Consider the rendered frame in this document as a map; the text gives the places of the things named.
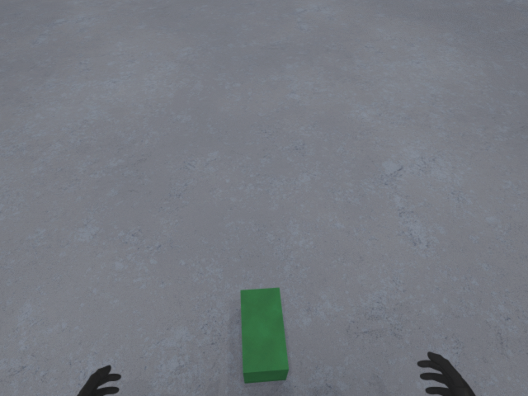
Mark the carton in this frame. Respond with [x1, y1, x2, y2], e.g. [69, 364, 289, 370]
[240, 288, 289, 384]

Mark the robot left hand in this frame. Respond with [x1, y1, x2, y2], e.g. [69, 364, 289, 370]
[77, 365, 121, 396]

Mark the robot right hand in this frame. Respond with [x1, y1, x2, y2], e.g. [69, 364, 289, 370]
[417, 352, 476, 396]

